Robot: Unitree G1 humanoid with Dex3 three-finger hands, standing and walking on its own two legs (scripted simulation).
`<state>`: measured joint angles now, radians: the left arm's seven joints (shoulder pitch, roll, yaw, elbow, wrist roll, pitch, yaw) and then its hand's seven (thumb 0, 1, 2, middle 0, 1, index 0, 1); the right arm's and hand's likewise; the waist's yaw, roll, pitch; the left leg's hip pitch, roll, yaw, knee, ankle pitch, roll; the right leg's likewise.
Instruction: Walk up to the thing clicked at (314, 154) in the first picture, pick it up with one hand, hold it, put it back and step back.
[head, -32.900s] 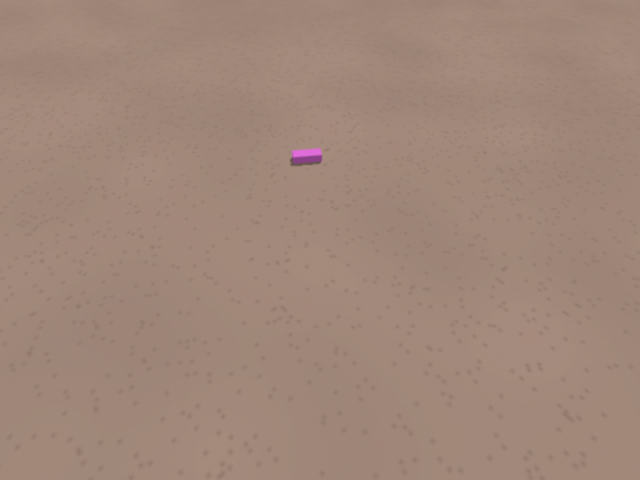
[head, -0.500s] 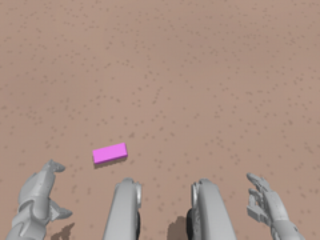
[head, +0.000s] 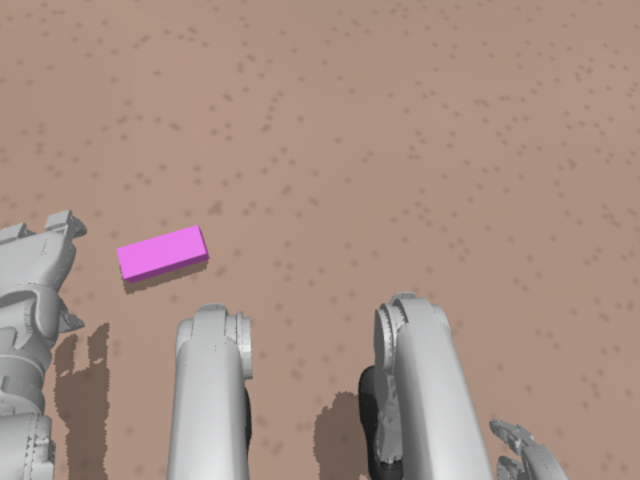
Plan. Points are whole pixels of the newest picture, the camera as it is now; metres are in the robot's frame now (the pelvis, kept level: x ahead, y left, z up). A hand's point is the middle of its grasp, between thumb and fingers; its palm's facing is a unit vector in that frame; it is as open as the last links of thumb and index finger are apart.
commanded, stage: rise first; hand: left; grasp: from above
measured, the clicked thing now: (164, 253) +0.47 +0.28 -0.36
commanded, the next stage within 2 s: none
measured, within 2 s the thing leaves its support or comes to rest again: neither
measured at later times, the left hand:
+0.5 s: hand (91, 269) +0.40 +0.34 -0.21, palm faces -0.40 -0.16 -0.90, open 13.9 cm
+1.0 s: hand (106, 263) +0.42 +0.33 -0.24, palm faces -0.40 -0.19 -0.90, open 13.5 cm
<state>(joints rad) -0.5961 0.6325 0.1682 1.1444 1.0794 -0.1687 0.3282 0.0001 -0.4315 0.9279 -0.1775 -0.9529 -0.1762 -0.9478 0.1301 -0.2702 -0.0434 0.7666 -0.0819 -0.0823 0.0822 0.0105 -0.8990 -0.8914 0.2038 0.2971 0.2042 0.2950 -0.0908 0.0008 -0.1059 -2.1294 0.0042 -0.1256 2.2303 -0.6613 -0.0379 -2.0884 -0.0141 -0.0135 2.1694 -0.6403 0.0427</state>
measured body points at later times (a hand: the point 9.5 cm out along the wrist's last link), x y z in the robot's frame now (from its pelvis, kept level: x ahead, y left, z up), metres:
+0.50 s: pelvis +0.01 +0.01 -0.04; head +0.23 +0.07 +0.35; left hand +0.42 +0.34 -0.16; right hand +0.10 -0.26 -0.16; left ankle +0.09 +0.14 -0.35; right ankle +0.11 -0.14 -0.35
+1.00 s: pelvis +0.02 +0.00 -0.06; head +0.25 +0.06 +0.32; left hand +0.44 +0.34 -0.19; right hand +0.08 -0.28 -0.17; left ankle +0.09 +0.14 -0.35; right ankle +0.11 -0.14 -0.35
